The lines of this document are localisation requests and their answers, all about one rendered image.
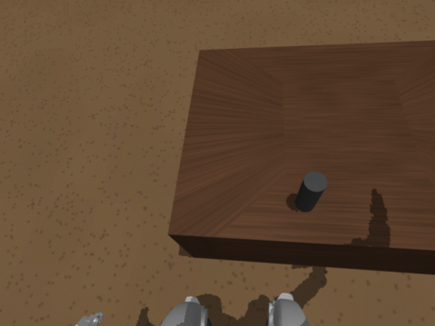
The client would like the can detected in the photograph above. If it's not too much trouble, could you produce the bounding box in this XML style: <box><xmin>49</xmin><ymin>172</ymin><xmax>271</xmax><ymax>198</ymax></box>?
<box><xmin>295</xmin><ymin>171</ymin><xmax>328</xmax><ymax>212</ymax></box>

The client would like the left robot hand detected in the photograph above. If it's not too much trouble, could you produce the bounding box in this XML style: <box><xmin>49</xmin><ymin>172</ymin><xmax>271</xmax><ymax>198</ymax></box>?
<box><xmin>75</xmin><ymin>312</ymin><xmax>104</xmax><ymax>326</ymax></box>

